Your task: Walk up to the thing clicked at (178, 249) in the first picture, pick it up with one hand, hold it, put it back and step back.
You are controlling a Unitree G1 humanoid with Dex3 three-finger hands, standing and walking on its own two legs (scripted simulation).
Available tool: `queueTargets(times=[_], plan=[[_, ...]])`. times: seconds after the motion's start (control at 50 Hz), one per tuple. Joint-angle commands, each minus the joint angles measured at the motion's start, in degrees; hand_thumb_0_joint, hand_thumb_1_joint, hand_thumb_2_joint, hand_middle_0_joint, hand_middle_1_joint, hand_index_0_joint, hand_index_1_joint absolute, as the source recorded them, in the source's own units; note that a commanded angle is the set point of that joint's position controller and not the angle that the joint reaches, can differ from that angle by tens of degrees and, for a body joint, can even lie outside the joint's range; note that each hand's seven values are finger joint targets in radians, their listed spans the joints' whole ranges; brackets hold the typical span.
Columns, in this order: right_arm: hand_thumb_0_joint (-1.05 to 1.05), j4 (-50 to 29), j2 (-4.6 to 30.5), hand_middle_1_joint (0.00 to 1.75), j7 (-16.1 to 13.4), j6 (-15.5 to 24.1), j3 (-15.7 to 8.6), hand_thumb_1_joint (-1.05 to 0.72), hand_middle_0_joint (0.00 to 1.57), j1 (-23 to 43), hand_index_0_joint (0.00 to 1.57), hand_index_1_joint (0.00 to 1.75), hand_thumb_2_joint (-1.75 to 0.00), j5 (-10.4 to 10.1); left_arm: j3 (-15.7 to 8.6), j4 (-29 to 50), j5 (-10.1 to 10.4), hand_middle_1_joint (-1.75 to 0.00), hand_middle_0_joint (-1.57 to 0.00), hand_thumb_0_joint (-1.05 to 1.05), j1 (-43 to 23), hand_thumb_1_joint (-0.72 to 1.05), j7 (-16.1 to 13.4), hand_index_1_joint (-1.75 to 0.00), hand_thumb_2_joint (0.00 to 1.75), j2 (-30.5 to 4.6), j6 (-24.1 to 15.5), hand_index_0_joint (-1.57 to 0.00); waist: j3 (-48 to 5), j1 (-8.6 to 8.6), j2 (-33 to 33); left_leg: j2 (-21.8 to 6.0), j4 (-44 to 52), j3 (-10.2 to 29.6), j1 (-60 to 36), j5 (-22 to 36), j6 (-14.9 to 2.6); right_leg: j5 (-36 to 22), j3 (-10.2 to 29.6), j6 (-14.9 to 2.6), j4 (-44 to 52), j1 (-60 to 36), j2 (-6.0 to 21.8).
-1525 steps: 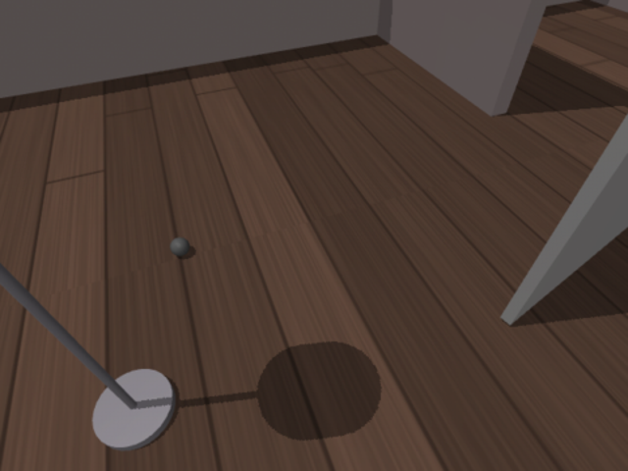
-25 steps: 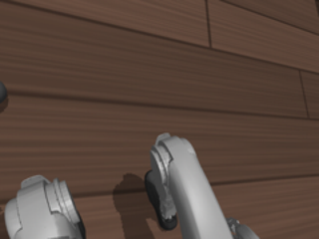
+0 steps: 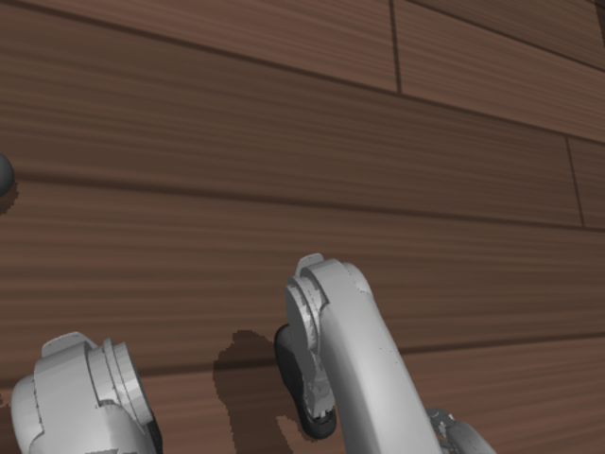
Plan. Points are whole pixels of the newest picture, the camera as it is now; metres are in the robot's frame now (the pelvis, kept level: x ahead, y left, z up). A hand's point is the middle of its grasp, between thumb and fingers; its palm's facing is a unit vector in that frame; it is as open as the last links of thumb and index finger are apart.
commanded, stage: rise first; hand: left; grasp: from above
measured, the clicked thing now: out of the picture +0.55 +0.30 -0.28
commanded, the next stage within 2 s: approach in 0.20 s
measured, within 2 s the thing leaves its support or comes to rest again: neither
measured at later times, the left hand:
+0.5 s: hand out of the picture +0.51 +0.33 -0.16, palm faces -0.44 -0.08 -0.89, open 14.1 cm
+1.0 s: hand out of the picture +0.53 +0.30 -0.18, palm faces -0.47 -0.09 -0.88, open 13.9 cm
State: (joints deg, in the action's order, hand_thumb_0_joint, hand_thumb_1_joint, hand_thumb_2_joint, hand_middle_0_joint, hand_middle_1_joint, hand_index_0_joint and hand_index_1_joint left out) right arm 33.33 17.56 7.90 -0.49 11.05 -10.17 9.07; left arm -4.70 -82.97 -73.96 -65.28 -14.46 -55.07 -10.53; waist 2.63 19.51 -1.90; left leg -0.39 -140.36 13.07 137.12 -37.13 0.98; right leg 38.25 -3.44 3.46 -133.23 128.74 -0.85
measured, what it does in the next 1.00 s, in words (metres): stands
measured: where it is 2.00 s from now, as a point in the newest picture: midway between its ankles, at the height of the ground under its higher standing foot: (235, 436)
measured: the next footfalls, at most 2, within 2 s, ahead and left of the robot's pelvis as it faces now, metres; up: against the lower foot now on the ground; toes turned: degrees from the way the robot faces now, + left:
none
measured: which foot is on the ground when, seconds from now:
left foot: down 0.00-1.00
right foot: down 0.00-1.00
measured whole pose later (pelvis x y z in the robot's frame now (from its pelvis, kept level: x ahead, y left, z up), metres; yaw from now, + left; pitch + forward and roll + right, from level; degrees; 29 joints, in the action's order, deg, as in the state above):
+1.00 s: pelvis +0.00 +0.00 +0.00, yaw -1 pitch +33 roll -12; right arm 31.0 18.6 6.6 -0.9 15.1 -10.9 9.0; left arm -3.6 -86.1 -71.8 -69.3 -13.1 -56.6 -6.6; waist 6.1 23.1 -2.3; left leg -1.0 -140.6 13.9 137.2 -37.2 1.6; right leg 37.2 -3.9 4.2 -133.1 129.7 -1.7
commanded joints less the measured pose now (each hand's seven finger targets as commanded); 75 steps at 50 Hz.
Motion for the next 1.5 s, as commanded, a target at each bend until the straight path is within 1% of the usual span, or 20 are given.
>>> queueTargets(times=[0.0,0.02,0.16,0.3,0.42,0.5,0.52,0.6,0.68,0.74,0.82,0.9,0.94,1.02,1.08,1.14,1.18,1.34,1.44,1.48], plan=[[0.0,0.4,16.8,0.3,-0.5,-0.4,-5.5,-0.9,0.2,-12.1,0.2,0.3,-0.9,0.4,-1.0,9.0,1.0,-0.99,-0.08,0.0,-18.8,-0.57,-2.0,-1.01,1.03,-13.6,-0.1,-0.06,-39.0,2.32,25.1,-0.7,13.4,-7.5,-33.6,9.9,-1.52,-13.1,-8.3,-5.12,12.2,-17.0,-1.8],[0.0,0.6,16.1,0.3,-0.4,-0.3,-5.2,-0.9,0.2,-12.3,0.2,0.3,-0.9,0.4,0.0,7.8,1.0,-1.0,-0.07,0.0,-17.9,-0.58,-1.8,-1.01,1.03,-12.0,-0.1,-0.06,-38.6,2.56,24.5,-0.7,13.3,-7.4,-33.1,10.1,-1.68,-13.7,-8.2,-4.96,12.0,-17.7,-1.9],[0.0,0.2,17.0,0.3,-0.6,-0.1,-5.2,-0.9,0.2,-12.3,0.2,0.3,-0.9,0.5,-1.6,10.3,0.7,-1.01,-0.07,0.0,-20.2,-0.57,-2.3,-1.02,1.02,-15.2,-0.7,-0.06,-39.1,2.16,25.7,-0.6,13.0,-7.4,-33.4,10.1,-1.4,-13.2,-8.3,-5.3,12.0,-17.3,-1.8],[0.0,-0.2,17.1,0.3,-0.7,-0.2,-5.4,-0.9,0.2,-12.0,0.2,0.3,-0.9,0.3,-1.7,8.9,0.5,-1.03,-0.07,0.0,-17.9,-0.57,-2.0,-1.04,1.02,-15.0,0.1,-0.07,-39.3,1.27,25.4,-0.6,13.5,-7.4,-33.2,10.2,-1.37,-13.0,-8.4,-5.38,12.0,-17.0,-1.9],[0.0,0.9,16.9,0.3,-0.9,-0.1,-5.1,-0.9,0.2,-12.5,0.2,0.3,-0.9,0.4,1.8,9.1,1.6,-1.06,-0.08,0.0,-22.3,-0.55,-1.0,-1.05,1.02,-9.8,-0.3,-0.08,-35.0,4.5,24.9,-0.7,12.8,-6.9,-31.9,8.2,-1.49,-11.9,-8.6,-5.47,12.3,-14.0,-1.9],[0.0,1.3,17.4,0.3,-1.3,0.2,-4.9,-0.9,0.2,-13.2,0.2,0.3,-0.9,0.8,3.3,11.4,1.0,-1.07,-0.08,0.0,-28.4,-0.54,-2.4,-1.07,1.05,-8.9,-0.9,-0.08,-38.4,5.97,28.3,-1.1,13.5,-5.9,-35.8,8.9,-0.89,-13.2,-9.3,-5.36,11.2,-13.7,-1.8],[0.0,1.4,17.5,0.3,-1.3,0.3,-4.9,-0.9,0.2,-13.6,0.2,0.3,-0.9,0.7,3.8,8.9,0.8,-1.07,-0.07,0.0,-27.8,-0.55,-2.7,-1.06,1.01,-8.1,-0.6,-0.07,-37.1,6.22,28.3,-1.0,13.6,-5.9,-35.7,8.8,-0.86,-13.3,-9.3,-5.35,11.1,-13.3,-1.7],[0.0,0.6,17.6,0.3,-1.4,0.5,-4.2,-0.9,0.2,-13.3,0.2,0.3,-0.9,1.1,2.1,7.5,-0.8,-1.08,-0.09,0.0,-30.6,-0.53,-4.5,-1.08,1.04,-12.2,1.2,-0.09,-38.5,5.43,29.7,-1.0,13.4,-6.7,-35.4,9.5,-0.98,-13.8,-8.9,-5.44,11.3,-14.1,-1.8],[0.0,-1.4,17.2,0.3,-1.1,0.1,-3.9,-0.9,0.2,-12.7,0.2,0.3,-0.9,0.5,0.8,3.5,-1.4,-1.04,-0.09,0.0,-25.7,-0.53,-5.2,-1.04,1.0,-13.1,4.9,-0.09,-41.4,3.61,30.0,-0.9,14.0,-7.6,-35.3,12.5,-1.31,-16.2,-8.2,-5.35,10.9,-16.4,-1.9],[0.0,-1.5,17.0,0.3,-0.9,-0.6,-3.0,-0.9,0.2,-12.9,0.2,0.3,-0.9,0.1,1.7,1.1,0.2,-1.03,-0.08,0.0,-22.0,-0.53,-3.3,-1.02,0.98,-11.3,6.9,-0.09,-38.9,4.71,24.9,-0.9,13.1,-7.8,-31.0,13.5,-2.19,-17.5,-7.8,-4.89,11.8,-19.4,-2.1],[0.0,-1.9,18.2,0.3,-1.6,-0.9,-2.4,-0.9,0.2,-12.5,0.2,0.3,-0.9,-0.1,1.1,1.4,2.1,-1.03,-0.1,0.0,-20.5,-0.51,-1.1,-1.02,0.98,-13.7,7.1,-0.11,-35.6,5.39,20.4,-0.9,11.8,-7.8,-26.4,10.7,-2.81,-15.0,-7.5,-4.82,13.1,-21.1,-2.3],[0.0,-2.6,18.1,0.3,-2.1,-0.9,-1.8,-0.9,0.2,-11.7,0.2,0.3,-0.9,0.1,0.3,6.8,2.7,-1.01,-0.11,0.0,-22.9,-0.51,-0.5,-1.0,0.96,-16.3,4.4,-0.11,-37.5,4.78,22.0,-1.0,11.6,-7.6,-27.6,9.3,-2.15,-12.8,-8.1,-5.2,13.2,-21.7,-2.5],[0.0,-2.1,18.4,0.3,-2.2,-0.7,-1.6,-0.9,0.2,-12.4,0.2,0.3,-0.9,0.5,0.3,6.5,2.5,-1.01,-0.08,0.0,-22.5,-0.54,-0.8,-1.01,0.98,-16.0,3.1,-0.08,-36.7,5.81,23.0,-1.1,11.3,-7.3,-28.8,9.7,-1.87,-13.1,-8.6,-5.16,12.9,-21.5,-2.4],[0.0,-1.0,18.3,0.3,-2.3,-0.2,-1.0,-0.9,0.2,-12.4,0.2,0.3,-0.9,1.2,1.9,4.2,2.6,-1.01,-0.07,0.0,-22.2,-0.57,-2.1,-1.02,1.01,-13.8,0.7,-0.06,-34.2,7.23,23.0,-1.4,11.0,-6.3,-29.8,8.1,-1.77,-12.0,-9.5,-5.0,12.8,-19.7,-2.6],[0.0,-0.5,19.0,0.3,-2.4,0.6,-0.6,-0.9,0.2,-11.8,0.2,0.3,-0.9,1.8,1.5,4.8,1.6,-1.03,-0.08,0.0,-23.5,-0.55,-4.3,-1.04,1.06,-16.2,-0.7,-0.07,-34.5,6.55,25.3,-1.6,10.6,-6.3,-31.5,9.0,-1.47,-12.8,-9.9,-5.13,12.3,-19.5,-2.6],[0.0,-0.4,19.2,0.3,-2.3,1.4,-0.2,-0.9,0.2,-11.7,0.2,0.3,-0.9,2.4,1.6,4.2,1.0,-1.06,-0.1,0.0,-24.0,-0.52,-6.6,-1.08,1.12,-16.0,-1.3,-0.08,-35.8,7.06,27.9,-1.9,10.6,-5.6,-35.6,11.6,-1.16,-15.0,-10.5,-4.99,11.4,-18.9,-2.7],[0.0,0.4,19.5,0.3,-1.9,2.1,-0.2,-0.9,0.2,-12.0,0.2,0.3,-0.9,2.8,1.7,1.5,0.4,-1.07,-0.1,0.0,-22.6,-0.5,-8.1,-1.08,1.11,-15.1,-1.1,-0.09,-33.3,7.59,28.0,-1.9,10.2,-5.5,-35.6,12.9,-1.03,-16.0,-10.9,-5.1,10.9,-17.9,-2.6],[0.0,0.9,20.0,0.3,-1.0,4.5,0.5,-0.9,0.2,-11.3,0.2,0.3,-0.9,3.5,0.6,-1.8,-0.6,-1.07,-0.1,0.0,-22.5,-0.49,-12.7,-1.08,1.09,-17.0,1.1,-0.1,-32.8,8.36,29.8,-2.6,10.4,-4.7,-36.7,13.4,-0.88,-17.1,-11.3,-4.84,9.9,-17.8,-2.9],[0.0,0.8,20.4,0.3,-0.3,5.3,1.1,-0.9,0.2,-10.9,0.2,0.3,-0.9,3.6,-1.2,-2.7,-0.3,-1.05,-0.09,0.0,-22.4,-0.5,-13.6,-1.05,1.04,-19.2,2.6,-0.08,-31.5,9.04,28.9,-2.8,9.8,-4.5,-34.1,12.3,-1.15,-16.8,-11.0,-4.59,10.0,-18.3,-2.8],[0.0,0.3,20.2,0.3,-0.1,5.8,1.3,-0.9,0.2,-10.2,0.2,0.3,-0.9,3.6,0.2,-4.2,0.1,-1.05,-0.07,0.0,-21.2,-0.52,-13.5,-1.05,1.01,-17.9,3.1,-0.07,-32.5,9.13,29.7,-2.9,10.0,-4.3,-34.9,13.3,-1.16,-18.0,-11.0,-4.5,9.8,-19.4,-3.2]])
